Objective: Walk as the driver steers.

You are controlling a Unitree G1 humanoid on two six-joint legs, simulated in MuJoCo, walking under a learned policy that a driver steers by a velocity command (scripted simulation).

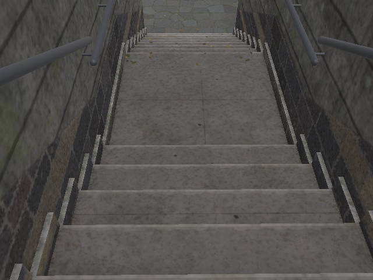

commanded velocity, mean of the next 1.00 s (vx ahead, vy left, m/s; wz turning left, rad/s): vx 0.43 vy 0.00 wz -0.38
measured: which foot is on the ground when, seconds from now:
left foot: down 0.00-0.54, up 0.56-0.84, down 0.86-1.00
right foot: down 0.00-0.02, up 0.04-0.52, down 0.54-0.86, up 0.88-1.00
